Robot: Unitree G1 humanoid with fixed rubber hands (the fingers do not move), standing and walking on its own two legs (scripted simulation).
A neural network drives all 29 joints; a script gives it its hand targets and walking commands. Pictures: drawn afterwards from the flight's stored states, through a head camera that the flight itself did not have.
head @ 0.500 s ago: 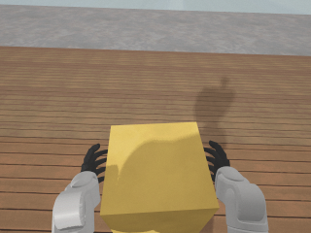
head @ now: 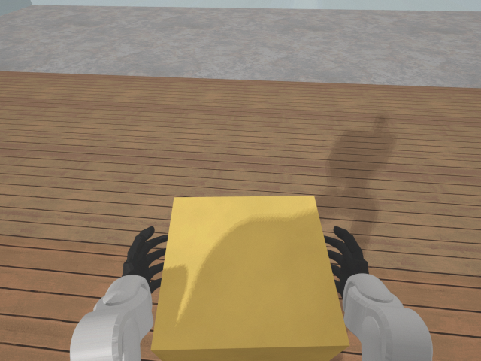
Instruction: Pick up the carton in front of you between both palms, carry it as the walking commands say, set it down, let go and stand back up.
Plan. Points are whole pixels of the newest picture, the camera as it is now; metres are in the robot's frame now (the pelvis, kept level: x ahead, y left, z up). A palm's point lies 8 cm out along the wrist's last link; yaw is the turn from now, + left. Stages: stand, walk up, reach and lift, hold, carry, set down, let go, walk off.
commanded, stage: carry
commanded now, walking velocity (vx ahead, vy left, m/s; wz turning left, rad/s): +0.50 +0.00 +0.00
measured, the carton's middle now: (244, 293) +0.25 +0.01 +0.03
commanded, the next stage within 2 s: none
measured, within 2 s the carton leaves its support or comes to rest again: neither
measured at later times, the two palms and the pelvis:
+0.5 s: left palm (182, 143) +0.57 +0.16 +0.10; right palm (314, 148) +0.55 -0.14 +0.10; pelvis +0.34 +0.02 +0.01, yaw -4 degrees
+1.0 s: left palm (215, 72) +0.96 +0.12 +0.11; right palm (308, 75) +0.95 -0.18 +0.10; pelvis +0.67 -0.03 +0.00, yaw -2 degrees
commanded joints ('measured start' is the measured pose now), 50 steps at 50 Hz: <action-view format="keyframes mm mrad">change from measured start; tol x32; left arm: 1 -344 -670 -616 -56 -263 9 -119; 50 -751 -552 -478 228 -201 -91 -25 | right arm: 1 -336 686 572 -41 188 0 63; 34 -401 583 610 -188 259 24 68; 50 -762 546 451 216 149 -84 -17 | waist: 1 -24 -132 45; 9 -86 308 -231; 31 -53 159 3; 34 -3 -294 -241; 50 -4 -108 -27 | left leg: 1 3 -43 81 -113 80 18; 7 631 -85 124 -210 -22 50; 9 879 340 -706 -492 -221 269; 29 669 161 6 -498 266 103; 32 563 87 110 -112 491 44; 36 -73 -44 -124 683 -302 13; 50 -31 -26 12 -17 91 43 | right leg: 1 34 -211 101 -74 537 -72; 6 7 -173 -49 280 881 -12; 9 -590 57 57 1010 -94 65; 11 -645 -57 192 1135 -82 12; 28 -583 -70 -29 288 285 27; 32 -135 34 -116 228 168 1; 35 253 -405 690 -37 121 -196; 50 -21 -212 94 -8 338 -126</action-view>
